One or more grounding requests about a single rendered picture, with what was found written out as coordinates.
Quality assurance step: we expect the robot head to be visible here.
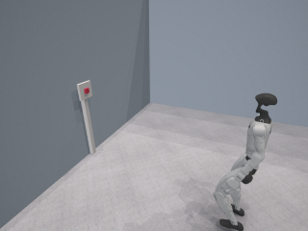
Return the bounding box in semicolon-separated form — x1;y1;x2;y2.
254;93;277;124

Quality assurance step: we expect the left robot forearm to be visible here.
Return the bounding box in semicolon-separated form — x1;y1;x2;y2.
234;154;262;182

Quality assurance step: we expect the left robot hand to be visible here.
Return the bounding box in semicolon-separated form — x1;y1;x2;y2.
220;176;240;194

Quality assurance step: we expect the robot left foot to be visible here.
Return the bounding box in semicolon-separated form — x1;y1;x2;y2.
219;218;244;231

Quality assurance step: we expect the left robot upper arm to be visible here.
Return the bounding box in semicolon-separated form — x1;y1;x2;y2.
251;123;267;162

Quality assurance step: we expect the button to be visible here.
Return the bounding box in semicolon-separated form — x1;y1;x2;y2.
84;88;90;94

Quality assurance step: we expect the panel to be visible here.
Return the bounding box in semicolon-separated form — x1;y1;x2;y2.
77;80;96;154

